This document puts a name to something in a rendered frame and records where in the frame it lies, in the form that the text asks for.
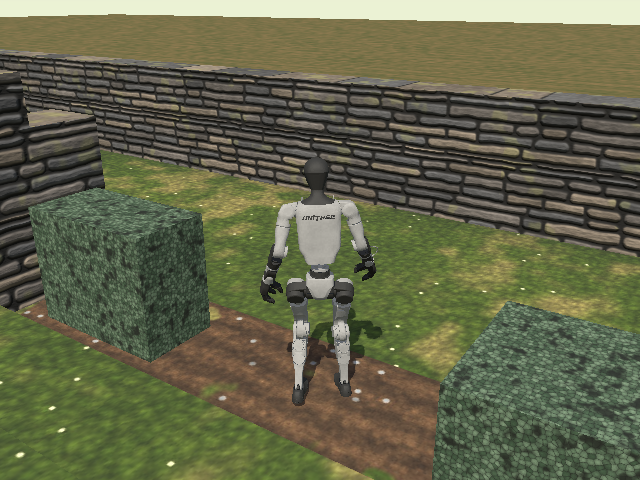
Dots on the robot right hand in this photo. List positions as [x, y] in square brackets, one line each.
[372, 270]

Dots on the right robot forearm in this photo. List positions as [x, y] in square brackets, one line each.
[366, 255]

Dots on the left robot shin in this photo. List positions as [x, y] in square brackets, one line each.
[299, 354]

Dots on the robot left hand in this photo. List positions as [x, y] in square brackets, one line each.
[265, 288]

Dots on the robot left foot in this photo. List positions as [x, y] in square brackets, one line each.
[298, 395]

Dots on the left robot upper arm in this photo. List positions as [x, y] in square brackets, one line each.
[286, 212]

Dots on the right robot upper arm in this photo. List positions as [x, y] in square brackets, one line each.
[349, 210]

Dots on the left robot forearm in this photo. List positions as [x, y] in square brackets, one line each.
[272, 268]

